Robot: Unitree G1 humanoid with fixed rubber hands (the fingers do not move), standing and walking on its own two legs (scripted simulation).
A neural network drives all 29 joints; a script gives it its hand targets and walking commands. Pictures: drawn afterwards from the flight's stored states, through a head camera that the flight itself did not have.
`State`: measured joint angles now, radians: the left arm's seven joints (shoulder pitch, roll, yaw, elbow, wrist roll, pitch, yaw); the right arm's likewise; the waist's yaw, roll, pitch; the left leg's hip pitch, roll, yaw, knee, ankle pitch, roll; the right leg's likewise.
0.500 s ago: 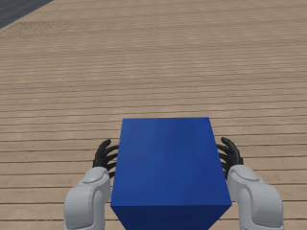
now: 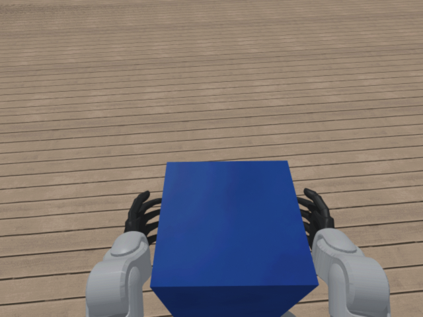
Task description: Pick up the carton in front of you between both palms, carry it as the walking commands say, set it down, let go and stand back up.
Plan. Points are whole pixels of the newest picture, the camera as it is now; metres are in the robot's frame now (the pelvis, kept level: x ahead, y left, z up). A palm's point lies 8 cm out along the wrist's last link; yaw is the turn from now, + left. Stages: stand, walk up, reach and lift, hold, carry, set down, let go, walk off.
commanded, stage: carry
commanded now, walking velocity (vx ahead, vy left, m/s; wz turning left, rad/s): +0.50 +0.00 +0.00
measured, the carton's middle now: (227, 244) +0.24 -0.01 +0.02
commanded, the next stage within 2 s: none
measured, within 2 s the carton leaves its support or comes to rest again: neither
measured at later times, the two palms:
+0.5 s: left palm (165, 109) +0.56 +0.12 +0.10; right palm (283, 106) +0.58 -0.18 +0.09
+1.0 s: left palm (162, 56) +0.89 +0.16 +0.08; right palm (250, 53) +0.89 -0.14 +0.08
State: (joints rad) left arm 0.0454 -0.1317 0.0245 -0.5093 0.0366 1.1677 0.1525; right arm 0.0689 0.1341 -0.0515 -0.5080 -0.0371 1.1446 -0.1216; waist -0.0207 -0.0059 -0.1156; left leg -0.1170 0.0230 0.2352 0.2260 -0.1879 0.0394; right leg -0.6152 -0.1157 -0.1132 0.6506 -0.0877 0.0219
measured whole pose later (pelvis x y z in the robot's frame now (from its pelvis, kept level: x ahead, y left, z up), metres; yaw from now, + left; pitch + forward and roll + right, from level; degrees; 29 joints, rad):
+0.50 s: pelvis +0.33 -0.03 +0.00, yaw +2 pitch +4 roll +1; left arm 0.00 -0.13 0.04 -0.54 0.01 1.18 0.15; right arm 0.02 0.13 -0.05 -0.57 -0.05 1.18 -0.13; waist 0.02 0.02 -0.09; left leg -0.61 0.11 0.12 0.69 -0.12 -0.01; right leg -0.03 -0.05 -0.21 0.21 -0.25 -0.01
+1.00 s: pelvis +0.66 +0.02 +0.00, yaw +0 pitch +4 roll -1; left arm 0.05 -0.13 0.02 -0.53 0.04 1.16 0.15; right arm 0.07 0.13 -0.05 -0.53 -0.04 1.13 -0.12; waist -0.01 -0.01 -0.09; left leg -0.05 0.02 0.22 0.19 -0.22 0.04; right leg -0.60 -0.11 -0.13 0.65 -0.08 0.03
